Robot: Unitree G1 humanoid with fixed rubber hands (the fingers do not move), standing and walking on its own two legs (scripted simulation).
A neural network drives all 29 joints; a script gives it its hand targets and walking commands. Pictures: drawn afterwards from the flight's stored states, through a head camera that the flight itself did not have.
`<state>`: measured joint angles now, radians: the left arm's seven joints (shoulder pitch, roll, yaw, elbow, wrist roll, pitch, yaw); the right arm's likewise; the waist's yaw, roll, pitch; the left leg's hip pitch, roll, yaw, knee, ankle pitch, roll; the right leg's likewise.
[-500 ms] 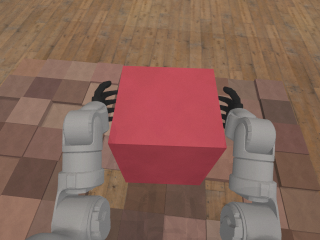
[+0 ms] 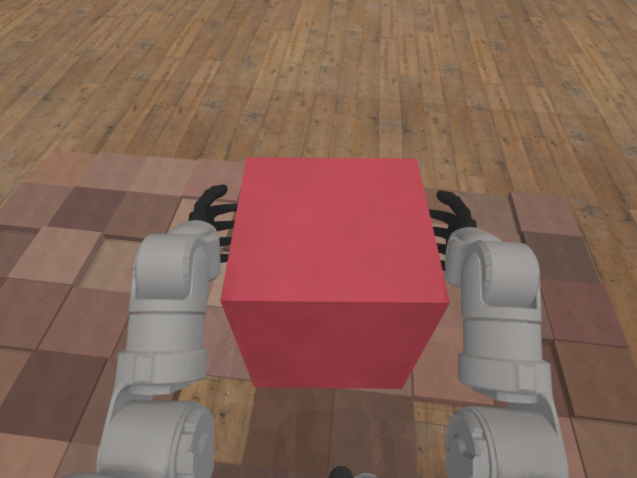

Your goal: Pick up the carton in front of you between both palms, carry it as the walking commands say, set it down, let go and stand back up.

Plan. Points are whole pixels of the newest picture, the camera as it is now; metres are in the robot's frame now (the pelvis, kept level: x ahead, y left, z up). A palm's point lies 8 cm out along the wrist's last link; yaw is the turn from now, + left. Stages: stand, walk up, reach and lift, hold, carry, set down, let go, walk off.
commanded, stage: carry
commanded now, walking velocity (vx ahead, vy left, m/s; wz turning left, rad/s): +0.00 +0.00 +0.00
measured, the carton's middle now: (329, 281) +0.36 +0.00 +0.03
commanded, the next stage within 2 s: none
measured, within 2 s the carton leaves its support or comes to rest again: neither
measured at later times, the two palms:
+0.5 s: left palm (165, 287) +0.28 +0.17 +0.12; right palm (454, 301) +0.29 -0.13 +0.12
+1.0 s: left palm (155, 297) +0.28 +0.18 +0.11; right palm (443, 304) +0.28 -0.12 +0.11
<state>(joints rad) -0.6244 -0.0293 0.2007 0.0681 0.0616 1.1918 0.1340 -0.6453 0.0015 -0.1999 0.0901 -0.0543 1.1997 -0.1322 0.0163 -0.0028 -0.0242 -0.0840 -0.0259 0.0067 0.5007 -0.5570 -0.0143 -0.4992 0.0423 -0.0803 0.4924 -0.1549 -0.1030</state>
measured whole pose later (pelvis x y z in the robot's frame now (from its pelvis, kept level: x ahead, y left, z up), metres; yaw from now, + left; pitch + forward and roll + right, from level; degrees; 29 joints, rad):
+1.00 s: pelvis -0.07 +0.03 -0.01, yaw +1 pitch +0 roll +0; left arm -0.66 -0.01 0.20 0.19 0.06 1.21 0.12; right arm -0.67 0.00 -0.20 0.20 -0.07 1.22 -0.12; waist 0.01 0.01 -0.03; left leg -0.12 -0.04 0.07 0.61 -0.50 0.06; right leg -0.51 0.00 -0.08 0.49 -0.06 -0.06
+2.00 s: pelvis +0.28 +0.02 +0.03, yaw -2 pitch +4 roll +1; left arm -0.36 -0.08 0.15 -0.21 0.09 1.22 0.08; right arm -0.35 0.07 -0.12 -0.20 -0.07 1.22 -0.12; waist -0.05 -0.01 -0.12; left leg -0.14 0.08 0.18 0.47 -0.39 -0.03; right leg -0.54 -0.08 -0.12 0.59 -0.15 -0.02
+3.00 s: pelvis +0.95 -0.07 +0.02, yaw -1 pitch +3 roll +1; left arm -0.30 -0.15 0.15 -0.28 0.12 1.27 0.09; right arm -0.30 0.08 -0.14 -0.30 -0.09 1.30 -0.10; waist 0.02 0.03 -0.12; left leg -0.24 0.08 0.06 0.98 -0.49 -0.02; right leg -0.45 -0.07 -0.20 0.59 -0.19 -0.07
